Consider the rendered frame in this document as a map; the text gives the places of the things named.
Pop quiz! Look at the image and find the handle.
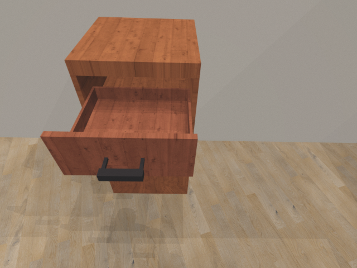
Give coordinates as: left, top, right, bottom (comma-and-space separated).
97, 157, 144, 181

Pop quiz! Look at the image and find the cabinet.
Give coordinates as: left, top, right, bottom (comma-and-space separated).
65, 17, 201, 194

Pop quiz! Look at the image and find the drawer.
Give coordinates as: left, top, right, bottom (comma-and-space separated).
40, 87, 198, 176

